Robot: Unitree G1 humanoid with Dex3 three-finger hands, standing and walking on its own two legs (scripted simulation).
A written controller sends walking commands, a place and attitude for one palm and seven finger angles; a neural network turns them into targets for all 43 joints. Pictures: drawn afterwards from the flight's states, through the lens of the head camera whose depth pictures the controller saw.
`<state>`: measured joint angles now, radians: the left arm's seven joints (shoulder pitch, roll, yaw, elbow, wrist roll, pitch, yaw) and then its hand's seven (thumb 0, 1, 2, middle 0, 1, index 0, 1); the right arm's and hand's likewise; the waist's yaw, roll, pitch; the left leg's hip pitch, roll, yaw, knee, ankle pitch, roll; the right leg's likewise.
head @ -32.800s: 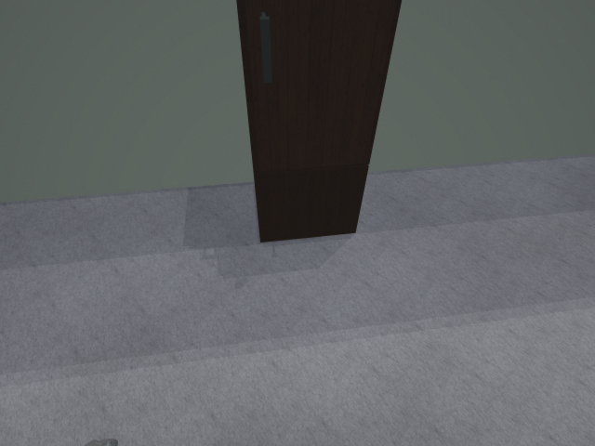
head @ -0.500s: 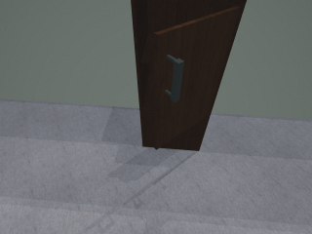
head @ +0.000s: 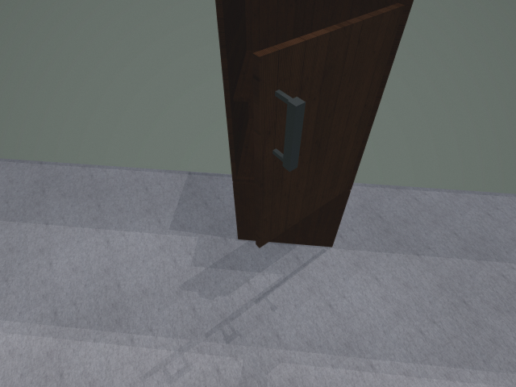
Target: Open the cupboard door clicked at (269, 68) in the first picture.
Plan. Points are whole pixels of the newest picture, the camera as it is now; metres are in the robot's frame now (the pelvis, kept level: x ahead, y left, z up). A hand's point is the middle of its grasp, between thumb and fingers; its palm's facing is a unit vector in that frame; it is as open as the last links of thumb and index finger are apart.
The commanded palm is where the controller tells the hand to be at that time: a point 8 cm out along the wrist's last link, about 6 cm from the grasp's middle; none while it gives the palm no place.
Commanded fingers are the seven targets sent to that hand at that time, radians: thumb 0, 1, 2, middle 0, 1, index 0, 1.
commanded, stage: look to check the result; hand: left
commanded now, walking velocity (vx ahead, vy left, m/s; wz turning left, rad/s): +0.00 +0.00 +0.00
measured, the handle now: (285, 131) +0.56 -0.02 +0.09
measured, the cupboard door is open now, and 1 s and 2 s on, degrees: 43 43 43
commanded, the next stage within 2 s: walk to a spot facing it in 0.22 s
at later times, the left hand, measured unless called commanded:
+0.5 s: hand out of the picture +0.00 +0.15 -0.18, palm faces +0.03 -0.98 -0.19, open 7.4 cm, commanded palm none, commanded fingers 0.00 0.90 0.90 -0.20 -0.30 -0.20 -0.30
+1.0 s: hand out of the picture +0.13 +0.14 -0.16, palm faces -0.23 -0.92 -0.30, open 7.4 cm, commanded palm none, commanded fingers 0.00 0.90 0.90 -0.20 -0.30 -0.20 -0.30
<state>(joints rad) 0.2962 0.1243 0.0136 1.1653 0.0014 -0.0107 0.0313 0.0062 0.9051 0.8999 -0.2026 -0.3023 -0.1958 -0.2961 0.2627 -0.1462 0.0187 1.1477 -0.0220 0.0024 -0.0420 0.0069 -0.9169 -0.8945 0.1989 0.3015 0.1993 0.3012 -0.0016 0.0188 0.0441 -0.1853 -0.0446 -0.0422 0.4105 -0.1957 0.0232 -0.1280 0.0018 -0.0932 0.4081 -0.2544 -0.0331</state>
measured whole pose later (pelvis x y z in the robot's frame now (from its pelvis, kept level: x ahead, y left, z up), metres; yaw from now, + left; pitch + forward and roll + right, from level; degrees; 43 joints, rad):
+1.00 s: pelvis -0.02 -0.04 -0.02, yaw -16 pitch +0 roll +1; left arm 0.14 0.22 0.09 0.94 0.02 0.02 -0.01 0.01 0.91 0.90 -0.20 -0.30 -0.19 -0.30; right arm 0.20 -0.22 -0.05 0.97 -0.03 0.04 -0.03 0.00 -0.91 -0.89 0.20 0.30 0.20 0.30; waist 0.00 0.06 0.11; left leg -0.33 0.12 0.12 0.77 -0.45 -0.05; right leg -0.32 -0.01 -0.03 0.64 -0.30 -0.03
